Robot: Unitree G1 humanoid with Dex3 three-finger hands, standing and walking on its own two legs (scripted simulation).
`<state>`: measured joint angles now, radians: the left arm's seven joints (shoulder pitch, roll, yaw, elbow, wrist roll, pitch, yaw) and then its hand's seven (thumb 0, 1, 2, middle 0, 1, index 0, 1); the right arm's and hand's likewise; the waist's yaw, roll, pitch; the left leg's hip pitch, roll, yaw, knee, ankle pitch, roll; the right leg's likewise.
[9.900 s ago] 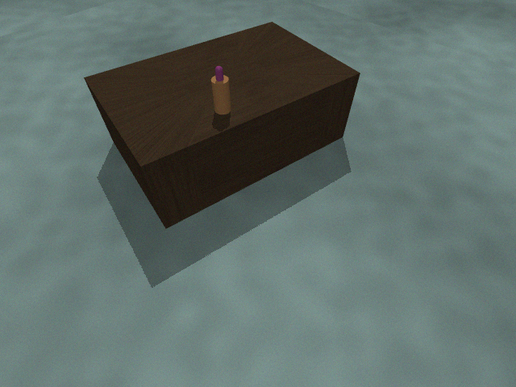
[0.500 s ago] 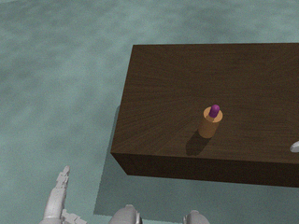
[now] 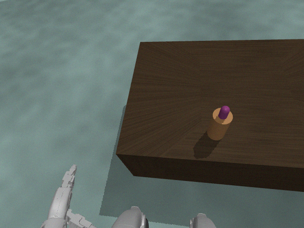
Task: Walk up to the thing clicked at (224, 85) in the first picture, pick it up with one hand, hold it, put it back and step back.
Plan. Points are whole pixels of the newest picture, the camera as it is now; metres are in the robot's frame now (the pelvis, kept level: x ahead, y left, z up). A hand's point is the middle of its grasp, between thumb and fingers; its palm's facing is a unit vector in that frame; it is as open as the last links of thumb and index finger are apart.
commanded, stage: go down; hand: right
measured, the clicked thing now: (220, 121) +0.50 -0.19 -0.20
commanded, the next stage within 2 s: approach in 0.16 s
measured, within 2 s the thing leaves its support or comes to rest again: neither
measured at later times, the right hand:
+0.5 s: hand out of the picture +0.41 -0.37 +0.04, palm faces +0.16 +0.99 -0.01, open 17.6 cm
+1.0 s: hand (247, 134) +0.44 -0.27 -0.19, palm faces +0.09 +0.99 +0.05, open 17.7 cm
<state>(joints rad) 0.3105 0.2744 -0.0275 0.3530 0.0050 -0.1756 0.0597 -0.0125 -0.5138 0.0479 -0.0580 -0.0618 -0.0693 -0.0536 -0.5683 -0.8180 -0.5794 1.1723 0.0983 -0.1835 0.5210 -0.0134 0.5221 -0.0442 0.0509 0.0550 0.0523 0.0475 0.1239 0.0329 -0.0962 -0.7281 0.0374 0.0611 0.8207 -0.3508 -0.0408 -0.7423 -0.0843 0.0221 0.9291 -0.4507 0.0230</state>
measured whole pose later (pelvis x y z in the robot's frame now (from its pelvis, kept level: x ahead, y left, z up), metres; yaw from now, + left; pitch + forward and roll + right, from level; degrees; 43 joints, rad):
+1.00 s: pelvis -0.05 -0.01 -0.14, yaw +4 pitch +31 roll +8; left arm 0.38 0.30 0.04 -0.16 0.10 -0.23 -0.04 -0.01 -0.54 0.05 -0.05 -0.05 -0.06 -0.05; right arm -0.68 -0.78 -0.74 1.26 0.07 -0.60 0.43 -0.02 0.61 -0.03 0.05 0.06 0.06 0.05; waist 0.35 0.06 -0.13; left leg -1.46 0.02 0.07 1.44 -0.51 -0.04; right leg -1.49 -0.10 0.10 1.59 -0.64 0.02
